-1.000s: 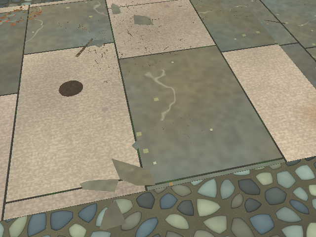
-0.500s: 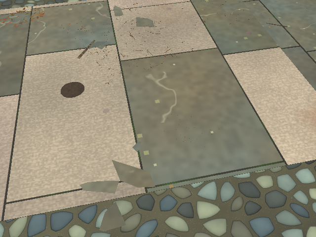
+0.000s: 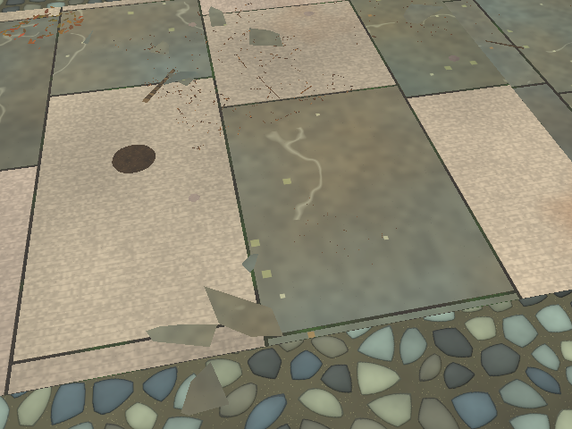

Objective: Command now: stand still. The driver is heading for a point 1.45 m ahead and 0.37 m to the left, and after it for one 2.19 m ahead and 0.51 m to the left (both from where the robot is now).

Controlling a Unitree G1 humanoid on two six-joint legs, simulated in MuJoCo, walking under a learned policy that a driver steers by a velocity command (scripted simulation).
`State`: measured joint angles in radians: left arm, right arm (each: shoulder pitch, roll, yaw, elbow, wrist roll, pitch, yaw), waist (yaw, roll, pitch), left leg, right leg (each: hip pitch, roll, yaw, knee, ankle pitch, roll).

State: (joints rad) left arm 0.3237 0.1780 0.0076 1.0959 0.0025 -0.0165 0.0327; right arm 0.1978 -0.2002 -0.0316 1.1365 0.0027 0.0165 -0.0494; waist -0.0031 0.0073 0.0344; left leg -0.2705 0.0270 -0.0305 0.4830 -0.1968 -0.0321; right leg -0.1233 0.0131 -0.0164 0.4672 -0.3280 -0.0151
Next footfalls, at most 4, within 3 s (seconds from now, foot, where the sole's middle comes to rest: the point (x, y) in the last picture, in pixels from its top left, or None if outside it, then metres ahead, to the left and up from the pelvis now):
1.74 right None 0.50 -0.09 -0.77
2.30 left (221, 332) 0.76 0.20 -0.77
2.84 right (248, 221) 1.14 0.15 -0.77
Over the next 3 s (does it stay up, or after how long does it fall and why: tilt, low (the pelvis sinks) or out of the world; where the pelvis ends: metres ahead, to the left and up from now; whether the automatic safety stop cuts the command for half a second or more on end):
stays up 1.02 0.18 0.00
